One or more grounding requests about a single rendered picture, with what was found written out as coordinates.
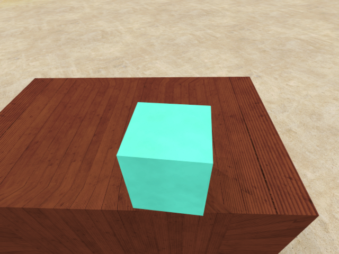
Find pedestal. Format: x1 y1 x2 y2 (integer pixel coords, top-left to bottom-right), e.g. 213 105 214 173
0 77 319 254

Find carton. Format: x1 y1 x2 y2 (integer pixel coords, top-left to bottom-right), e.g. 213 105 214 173
117 102 213 216

